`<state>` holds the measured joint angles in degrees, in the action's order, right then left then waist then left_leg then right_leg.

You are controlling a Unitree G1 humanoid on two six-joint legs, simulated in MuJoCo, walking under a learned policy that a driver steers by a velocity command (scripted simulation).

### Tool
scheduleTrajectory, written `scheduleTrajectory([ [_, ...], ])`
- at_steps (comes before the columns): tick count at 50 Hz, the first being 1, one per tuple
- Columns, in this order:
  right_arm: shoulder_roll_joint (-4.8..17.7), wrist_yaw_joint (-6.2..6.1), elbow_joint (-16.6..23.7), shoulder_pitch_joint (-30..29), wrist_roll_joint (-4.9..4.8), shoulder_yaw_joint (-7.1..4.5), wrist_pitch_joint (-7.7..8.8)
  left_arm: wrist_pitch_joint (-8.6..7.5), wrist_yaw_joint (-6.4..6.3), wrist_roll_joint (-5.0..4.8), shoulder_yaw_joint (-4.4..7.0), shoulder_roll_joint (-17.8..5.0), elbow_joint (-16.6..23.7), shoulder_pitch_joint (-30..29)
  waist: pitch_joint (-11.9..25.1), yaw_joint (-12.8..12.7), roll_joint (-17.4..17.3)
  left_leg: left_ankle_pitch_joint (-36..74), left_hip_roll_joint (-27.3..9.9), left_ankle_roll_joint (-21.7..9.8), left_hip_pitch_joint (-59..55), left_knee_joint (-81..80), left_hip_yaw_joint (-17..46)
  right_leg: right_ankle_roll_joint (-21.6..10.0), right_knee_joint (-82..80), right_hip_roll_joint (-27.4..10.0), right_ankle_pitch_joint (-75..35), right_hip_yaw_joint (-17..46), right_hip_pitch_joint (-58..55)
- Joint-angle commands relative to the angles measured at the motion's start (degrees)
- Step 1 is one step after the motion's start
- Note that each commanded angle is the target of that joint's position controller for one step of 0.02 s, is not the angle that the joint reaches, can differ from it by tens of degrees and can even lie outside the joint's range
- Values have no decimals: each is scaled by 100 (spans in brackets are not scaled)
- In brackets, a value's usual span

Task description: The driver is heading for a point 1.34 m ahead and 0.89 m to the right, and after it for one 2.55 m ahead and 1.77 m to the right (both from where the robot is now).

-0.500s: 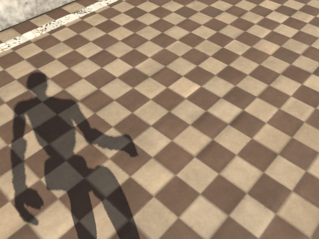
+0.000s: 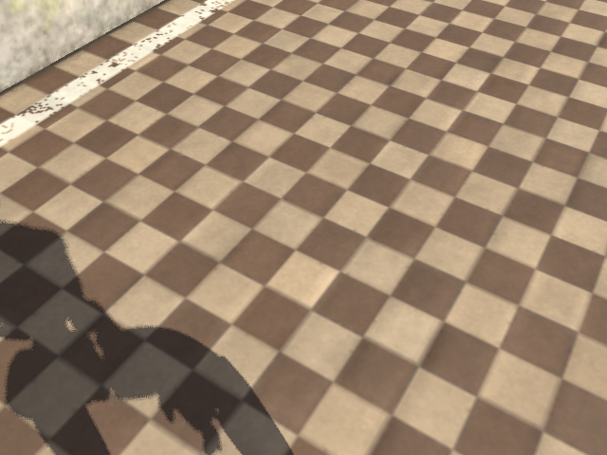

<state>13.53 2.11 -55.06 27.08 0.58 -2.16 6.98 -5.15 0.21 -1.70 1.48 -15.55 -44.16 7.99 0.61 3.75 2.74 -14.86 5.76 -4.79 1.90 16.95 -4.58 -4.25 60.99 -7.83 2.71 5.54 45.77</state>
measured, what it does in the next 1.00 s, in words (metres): walks ahead, turning right: right foot, then left foot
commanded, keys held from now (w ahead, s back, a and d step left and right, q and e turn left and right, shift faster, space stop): w+e+shift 1.00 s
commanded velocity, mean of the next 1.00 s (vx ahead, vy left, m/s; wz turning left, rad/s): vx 1.00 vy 0.00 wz -0.85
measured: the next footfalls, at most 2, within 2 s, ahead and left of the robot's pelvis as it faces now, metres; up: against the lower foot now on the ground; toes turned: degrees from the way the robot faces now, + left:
right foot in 0.22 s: +0.44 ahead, -0.10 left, +0.00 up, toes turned -10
left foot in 0.66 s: +0.88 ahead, -0.06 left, +0.00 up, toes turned -40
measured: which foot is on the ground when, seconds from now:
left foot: down 0.00-0.24, up 0.26-0.64, down 0.66-1.00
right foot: up 0.00-0.20, down 0.22-0.64, up 0.66-1.00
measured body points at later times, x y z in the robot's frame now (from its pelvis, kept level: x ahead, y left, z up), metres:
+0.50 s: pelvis +0.47 -0.07 +0.00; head +0.47 -0.09 +0.45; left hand +0.55 +0.17 -0.12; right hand +0.63 -0.37 -0.04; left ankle +0.72 +0.07 -0.66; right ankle +0.40 -0.09 -0.74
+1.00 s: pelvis +0.86 -0.22 -0.02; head +0.86 -0.25 +0.43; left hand +1.20 -0.27 -0.06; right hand +0.60 -0.37 -0.15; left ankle +0.85 -0.03 -0.74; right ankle +0.89 -0.45 -0.66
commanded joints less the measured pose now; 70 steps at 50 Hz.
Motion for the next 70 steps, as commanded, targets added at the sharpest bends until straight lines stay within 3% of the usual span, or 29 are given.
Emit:
scheduleTrajectory([
  [1, 690, -131, 463, -518, 43, -72, 202, -44, 72, -10, 8, -99, 345, -277, -732, -196, -518, 1748, -1326, -185, 1126, -1222, 218, 4, -1010, 122, -1453, -252, -311],
  [5, 809, -265, 316, -97, 18, -28, 152, -127, 310, -45, 8, -62, 660, -1000, -902, 20, -325, 2717, -1454, 221, 168, -1250, -357, -176, -2206, 457, -2130, -726, -506],
  [8, 1246, -421, 446, -147, 134, -105, -42, -161, 481, -74, 163, -394, 857, -954, -433, -290, -757, 6508, -1622, 504, -985, -222, -655, -341, -2455, 1114, -1324, -1463, -1076],
  [11, 1602, -553, 851, -1127, 213, -246, -285, 75, 391, -54, 561, -1208, 162, 2233, 884, -2005, -1126, 8458, -1792, 426, -119, 3726, -542, -832, -2316, 1201, -265, -1029, -4298],
  [12, 953, -424, 1015, -1235, 238, -79, -142, 196, 259, -17, 574, -1364, -87, 2764, 875, -1882, 373, 2841, -896, 382, 1687, 6178, -435, -1030, -2157, 723, 345, -73, -5600],
  [13, 35, -206, 1429, -434, -78, 193, 166, 127, 249, 124, 546, -1409, 139, 2257, 1366, -791, 2124, -1673, 67, 587, 4451, 8101, 700, -2421, -3317, -479, 2631, 3553, -7134],
  [15, 771, -58, 1871, -1631, -325, 102, 548, -12, 194, 270, 420, -697, 230, 2125, 819, -1012, 307, -676, -419, -114, 4912, 7207, 1431, -1843, -4810, -484, 3492, 4267, -6296],
  [17, 647, -129, 1842, -1600, -65, 87, 488, -105, 261, 191, 379, -602, 434, 1297, 144, -297, -965, -282, -777, 9, 4122, 6172, 1432, -1680, -4875, -57, 2399, 3415, -4299],
  [20, 763, -209, 1880, -1436, 32, -9, 210, -53, 147, 63, 323, -489, 561, 869, -369, 76, -690, -204, -1084, 455, 3473, 5057, 1211, -1534, -5016, 565, 1419, 2259, -2742],
  [23, 479, -276, 2392, -2633, 164, 68, 172, -30, -45, 4, 342, -575, 530, 1069, -687, -342, -388, 1304, -862, 740, 2705, 3173, 757, -1319, -4969, 1062, 488, 1497, -1611],
  [29, 779, -272, 2795, -3342, -264, -172, 202, 57, -105, -153, 433, -593, 280, 1578, -315, -821, 301, 2030, -457, 878, 1821, 976, 1129, -777, -4168, 917, 1045, 2179, -2875],
  [32, 1266, -286, 2531, -1712, -331, -477, 294, 158, -78, 24, 451, -610, 387, 1279, 824, 169, 430, 1238, -659, 479, 191, 1108, 1063, -389, -2029, 928, -1133, 1988, -3601],
  [33, 1508, -354, 2341, -191, -282, -517, 225, 159, -9, 241, 287, -209, 619, 1069, 1965, 775, 77, 65, -1627, 208, -1887, 1723, 1934, -246, -66, 1076, -410, 1510, -2517],
  [34, 1985, -219, 2090, 72, -42, -571, 218, 86, 57, -121, 70, 358, 874, 2285, 2946, -46, -3124, -2452, -3194, -945, -3717, 439, 5683, -12, 1830, 1628, 3077, 956, -409],
  [35, 1358, -192, 2240, -219, -38, -493, 156, 143, -42, -314, 73, -178, 731, 1977, 2227, 199, -2749, -3946, -3106, -759, -3254, 20, 6129, -17, 2449, 900, 2501, 650, 429],
  [37, 946, -265, 2115, -556, -25, -389, 5, 186, -50, 3, 191, -632, 901, 652, 625, 410, -611, -1762, -2512, -307, -1596, 27, 3922, 17, 2323, 553, 1727, 184, 486],
  [38, 946, -254, 1982, -659, 50, -382, -21, 158, -8, 100, 207, -547, 1061, 291, 155, 291, -301, -763, -2315, -286, -866, -34, 3248, 3, 2013, 364, 1528, 147, 328],
  [42, 494, -139, 1544, -1006, -95, -255, 23, 374, 101, -139, 178, -166, 1263, 328, -334, -243, -770, 402, -2033, -198, 180, -403, 1689, -53, 1678, -164, 1428, 77, 213],
  [50, 1141, -263, 1109, -732, -1, -327, 0, 269, 355, -21, 144, -305, 1602, -963, -1036, -44, -220, 2488, -1761, 199, 69, -894, -452, -101, -708, 129, -752, -802, 73],
  [53, 1629, -364, 1048, -522, 12, -395, -101, 214, 466, -85, 268, -574, 1670, -1029, -644, -284, -708, 6460, -1779, 454, -447, -133, -894, -377, -1375, 879, -412, -1647, -1210],
  [55, 1932, -435, 1160, -773, -2, -478, -234, 305, 431, -153, 513, -981, 1429, 277, 69, -1169, -1252, 8611, -2037, 340, -469, 1649, -866, -616, -1290, 1240, 412, -1739, -2687],
  [56, 1918, -410, 1353, -1186, -42, -488, -227, 371, 370, -125, 756, -1434, 1022, 1792, 678, -1904, -1194, 8406, -1987, 247, 398, 3290, -707, -916, -1691, 1236, 338, -1364, -4580],
  [57, 1461, -371, 1438, -1411, -104, -376, -131, 430, 244, -162, 843, -1572, 647, 2610, 594, -2108, -270, 3334, -1110, 412, 1921, 5726, -678, -1191, -2495, 838, -28, -495, -6074],
  [58, 369, -272, 1781, -721, 33, -39, 133, 378, 253, 6, 738, -1813, 845, 1985, 879, -864, 1739, -1850, -256, 470, 3965, 7744, 160, -1848, -2509, 113, -79, 1905, -7087],
  [59, 752, -196, 2163, -903, -196, -18, 411, 250, 241, 137, 666, -1510, 1079, 1907, 2050, -991, 1325, -1505, -301, 260, 4859, 7901, 1370, -2511, -4046, -692, 2813, 4309, -7532],
  [60, 1107, -205, 2287, -1718, -347, -86, 503, 129, 241, 145, 619, -1207, 1018, 1977, 1194, -1119, 262, -983, -543, 117, 5020, 7331, 1368, -2081, -4737, -652, 3275, 4461, -6740],
  [62, 906, -259, 2158, -1684, -192, -84, 395, -32, 296, 132, 485, -900, 996, 1237, 45, -355, -1056, -438, -945, 228, 4264, 6223, 1391, -1676, -4801, -255, 2418, 3481, -4581],
  [65, 920, -219, 1900, -1123, -79, -138, 57, -24, 122, 132, 340, -498, 967, 618, -408, 135, -552, -127, -1404, 638, 3473, 5133, 1119, -1491, -4889, 248, 1454, 1936, -2907],
  [70, 287, -144, 2220, -2639, 24, 142, 38, -97, -58, 115, 289, -532, 489, 1266, -670, -771, -157, 3104, -1210, 668, 2520, 2584, 321, -992, -5125, 745, 577, 275, -2012],
])
Keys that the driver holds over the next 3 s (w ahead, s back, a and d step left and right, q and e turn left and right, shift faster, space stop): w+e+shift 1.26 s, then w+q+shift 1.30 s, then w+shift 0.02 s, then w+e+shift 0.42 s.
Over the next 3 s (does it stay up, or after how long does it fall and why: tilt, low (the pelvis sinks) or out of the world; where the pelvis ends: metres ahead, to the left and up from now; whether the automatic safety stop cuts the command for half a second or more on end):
stays up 2.13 -1.50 -0.05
